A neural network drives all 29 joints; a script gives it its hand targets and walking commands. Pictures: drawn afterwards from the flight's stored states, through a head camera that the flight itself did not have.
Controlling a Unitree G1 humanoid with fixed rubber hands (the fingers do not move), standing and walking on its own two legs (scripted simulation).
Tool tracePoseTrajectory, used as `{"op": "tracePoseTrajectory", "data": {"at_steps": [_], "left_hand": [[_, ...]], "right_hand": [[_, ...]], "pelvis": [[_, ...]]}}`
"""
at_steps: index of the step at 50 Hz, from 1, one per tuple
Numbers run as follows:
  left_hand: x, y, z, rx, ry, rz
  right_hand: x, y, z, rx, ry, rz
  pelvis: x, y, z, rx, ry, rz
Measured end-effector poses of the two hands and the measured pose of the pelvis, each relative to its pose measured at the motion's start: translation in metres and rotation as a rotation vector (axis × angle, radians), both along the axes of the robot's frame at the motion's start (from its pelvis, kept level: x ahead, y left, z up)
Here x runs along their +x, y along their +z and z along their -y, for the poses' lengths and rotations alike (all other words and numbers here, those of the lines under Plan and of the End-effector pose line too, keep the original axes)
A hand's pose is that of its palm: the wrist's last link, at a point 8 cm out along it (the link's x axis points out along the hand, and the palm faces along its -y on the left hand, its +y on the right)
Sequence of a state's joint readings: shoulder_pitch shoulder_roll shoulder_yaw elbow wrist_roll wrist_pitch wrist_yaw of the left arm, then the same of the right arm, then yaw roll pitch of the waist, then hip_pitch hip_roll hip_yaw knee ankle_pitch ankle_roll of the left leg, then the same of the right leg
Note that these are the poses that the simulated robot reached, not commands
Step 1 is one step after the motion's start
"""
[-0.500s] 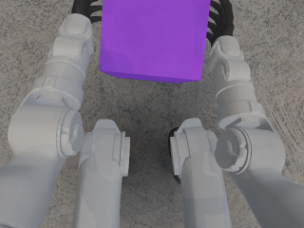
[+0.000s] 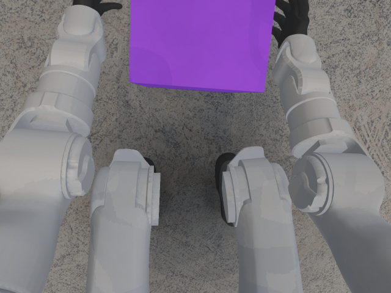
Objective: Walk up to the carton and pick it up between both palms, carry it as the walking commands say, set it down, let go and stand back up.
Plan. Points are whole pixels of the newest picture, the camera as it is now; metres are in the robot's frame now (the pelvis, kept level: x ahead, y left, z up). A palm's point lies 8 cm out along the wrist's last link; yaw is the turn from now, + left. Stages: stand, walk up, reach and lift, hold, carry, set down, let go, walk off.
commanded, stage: set down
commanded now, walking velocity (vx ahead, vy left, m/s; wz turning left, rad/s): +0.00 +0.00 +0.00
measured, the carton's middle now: (195, 32) +0.53 -0.01 -0.25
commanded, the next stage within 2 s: let go in 1.56 s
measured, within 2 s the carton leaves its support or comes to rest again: neither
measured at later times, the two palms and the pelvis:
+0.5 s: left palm out of the picture +0.55 +0.18 -0.12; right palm (324, 18) +0.52 -0.17 -0.11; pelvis +0.00 +0.00 +0.02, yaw +0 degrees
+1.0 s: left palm out of the picture +0.55 +0.19 +0.04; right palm out of the picture +0.52 -0.18 +0.04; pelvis +0.02 +0.00 +0.14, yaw +0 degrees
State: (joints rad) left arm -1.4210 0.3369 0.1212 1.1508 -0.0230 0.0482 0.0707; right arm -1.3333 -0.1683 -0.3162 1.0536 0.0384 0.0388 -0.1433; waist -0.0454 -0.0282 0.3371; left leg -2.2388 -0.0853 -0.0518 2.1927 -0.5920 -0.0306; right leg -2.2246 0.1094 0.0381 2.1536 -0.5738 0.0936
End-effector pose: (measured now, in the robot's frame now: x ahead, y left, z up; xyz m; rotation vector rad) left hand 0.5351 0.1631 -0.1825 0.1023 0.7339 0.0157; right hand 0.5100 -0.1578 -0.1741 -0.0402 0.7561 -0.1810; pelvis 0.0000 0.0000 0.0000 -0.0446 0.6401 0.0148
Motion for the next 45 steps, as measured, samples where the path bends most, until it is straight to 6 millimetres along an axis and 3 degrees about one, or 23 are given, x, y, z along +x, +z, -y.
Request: {"op": "tracePoseTrajectory", "data": {"at_steps": [7,17,24,45], "left_hand": [[0.002,0.001,-0.022,0.011,0.034,0.000],[0.013,0.017,-0.020,-0.003,0.032,0.057],[0.015,0.060,-0.021,0.001,0.033,0.095],[0.018,0.187,-0.031,-0.002,0.030,0.102]], "right_hand": [[-0.004,-0.004,0.016,-0.004,-0.017,-0.001],[0.003,0.009,0.017,0.006,-0.017,0.051],[0.008,0.055,0.015,0.004,-0.035,0.099],[0.008,0.181,0.022,0.001,-0.062,0.126]], "pelvis": [[0.000,0.000,0.001,0.001,0.002,-0.012],[-0.001,0.000,0.004,0.003,-0.002,-0.028],[0.001,0.020,0.005,0.004,-0.001,-0.051],[0.014,0.118,0.001,-0.006,0.005,-0.170]]}}
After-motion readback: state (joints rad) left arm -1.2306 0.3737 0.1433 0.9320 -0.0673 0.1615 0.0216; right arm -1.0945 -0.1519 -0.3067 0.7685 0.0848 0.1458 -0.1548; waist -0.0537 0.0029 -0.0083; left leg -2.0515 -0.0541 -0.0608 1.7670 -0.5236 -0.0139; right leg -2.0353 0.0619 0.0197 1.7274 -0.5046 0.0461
